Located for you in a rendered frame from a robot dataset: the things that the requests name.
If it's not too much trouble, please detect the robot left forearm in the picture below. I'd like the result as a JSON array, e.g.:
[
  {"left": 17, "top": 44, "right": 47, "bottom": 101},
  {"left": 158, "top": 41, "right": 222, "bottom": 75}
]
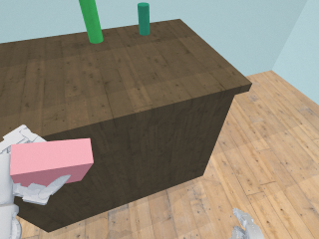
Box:
[{"left": 0, "top": 203, "right": 23, "bottom": 239}]

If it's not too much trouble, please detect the table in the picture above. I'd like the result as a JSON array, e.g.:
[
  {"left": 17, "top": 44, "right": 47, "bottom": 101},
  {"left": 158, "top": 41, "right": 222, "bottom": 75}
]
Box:
[{"left": 0, "top": 19, "right": 252, "bottom": 233}]

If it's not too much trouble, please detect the sponge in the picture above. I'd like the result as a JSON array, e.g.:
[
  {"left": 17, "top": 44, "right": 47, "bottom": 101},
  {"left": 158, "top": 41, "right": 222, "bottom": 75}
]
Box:
[{"left": 10, "top": 138, "right": 94, "bottom": 187}]

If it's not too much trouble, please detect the robot right hand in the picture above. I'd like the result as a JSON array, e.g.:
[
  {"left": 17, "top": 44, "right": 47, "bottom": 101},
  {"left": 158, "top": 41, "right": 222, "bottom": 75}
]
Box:
[{"left": 228, "top": 208, "right": 265, "bottom": 239}]

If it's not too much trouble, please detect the robot left hand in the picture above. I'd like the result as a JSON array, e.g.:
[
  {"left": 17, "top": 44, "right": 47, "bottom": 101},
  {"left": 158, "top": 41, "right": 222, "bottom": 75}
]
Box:
[{"left": 0, "top": 124, "right": 71, "bottom": 205}]

